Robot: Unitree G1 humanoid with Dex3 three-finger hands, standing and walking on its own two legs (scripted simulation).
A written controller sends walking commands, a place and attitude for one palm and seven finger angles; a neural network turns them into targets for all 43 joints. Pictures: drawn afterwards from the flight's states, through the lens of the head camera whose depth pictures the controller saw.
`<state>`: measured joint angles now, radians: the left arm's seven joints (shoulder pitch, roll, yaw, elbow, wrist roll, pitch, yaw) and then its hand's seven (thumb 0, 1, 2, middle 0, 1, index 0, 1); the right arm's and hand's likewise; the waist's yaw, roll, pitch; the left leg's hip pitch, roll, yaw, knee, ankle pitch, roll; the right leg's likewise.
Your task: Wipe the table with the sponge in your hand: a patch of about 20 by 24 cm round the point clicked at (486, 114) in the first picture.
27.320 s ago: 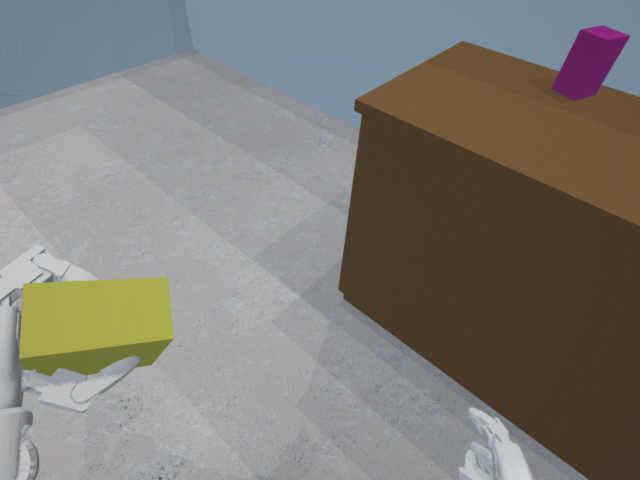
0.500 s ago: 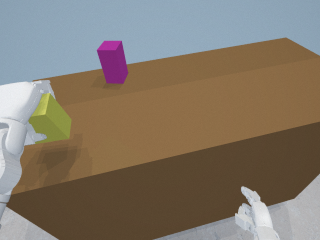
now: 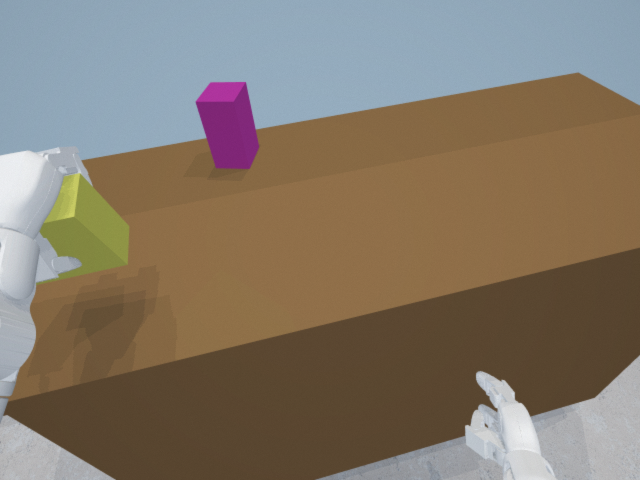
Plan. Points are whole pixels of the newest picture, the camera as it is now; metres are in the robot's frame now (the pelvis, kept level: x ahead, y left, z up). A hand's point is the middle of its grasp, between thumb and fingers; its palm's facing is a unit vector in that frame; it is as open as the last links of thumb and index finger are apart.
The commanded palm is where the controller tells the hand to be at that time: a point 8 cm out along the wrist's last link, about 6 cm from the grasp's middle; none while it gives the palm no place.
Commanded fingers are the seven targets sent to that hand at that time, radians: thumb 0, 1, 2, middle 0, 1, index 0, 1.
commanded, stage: move the sponge above the wiping area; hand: left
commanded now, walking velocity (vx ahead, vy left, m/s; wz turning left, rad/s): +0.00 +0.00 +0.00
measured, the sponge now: (64, 240) +0.27 +0.36 +0.18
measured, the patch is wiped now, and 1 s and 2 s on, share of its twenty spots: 0.10 0.10 0.10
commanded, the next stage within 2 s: lower the sponge onto the table in 0.80 s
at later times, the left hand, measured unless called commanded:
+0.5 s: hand (13, 219) +0.25 +0.38 +0.23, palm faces +0.27 +0.05 -0.96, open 9.8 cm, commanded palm +0.20 +0.36 +0.25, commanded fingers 0.00 0.10 1.30 -1.20 -1.60 -1.20 -1.60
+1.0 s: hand (14, 218) +0.25 +0.37 +0.23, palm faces +0.26 +0.04 -0.97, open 9.7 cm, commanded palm +0.20 +0.35 +0.26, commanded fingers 0.00 0.10 1.30 -1.20 -1.60 -1.20 -1.60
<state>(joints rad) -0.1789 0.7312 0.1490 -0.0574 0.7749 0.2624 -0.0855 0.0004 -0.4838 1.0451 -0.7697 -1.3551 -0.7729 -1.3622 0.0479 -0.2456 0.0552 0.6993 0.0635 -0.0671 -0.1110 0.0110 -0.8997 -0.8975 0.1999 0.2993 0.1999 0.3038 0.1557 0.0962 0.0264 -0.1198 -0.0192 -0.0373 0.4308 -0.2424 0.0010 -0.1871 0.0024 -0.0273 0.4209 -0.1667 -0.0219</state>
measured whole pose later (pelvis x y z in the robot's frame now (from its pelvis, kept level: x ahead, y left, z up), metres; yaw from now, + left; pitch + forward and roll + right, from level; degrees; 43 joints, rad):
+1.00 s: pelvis +0.00 +0.01 +0.00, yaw +0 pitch -3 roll +0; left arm -0.10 0.76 0.22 -0.13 0.76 0.41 -0.14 0.00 -0.48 1.05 -0.77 -1.37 -0.77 -1.37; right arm 0.02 -0.25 0.08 0.66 0.08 -0.01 -0.08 0.01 -0.90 -0.90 0.20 0.30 0.20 0.30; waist 0.14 0.11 0.00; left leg -0.13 -0.03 -0.02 0.41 -0.23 0.01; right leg -0.20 -0.01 -0.01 0.40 -0.15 -0.01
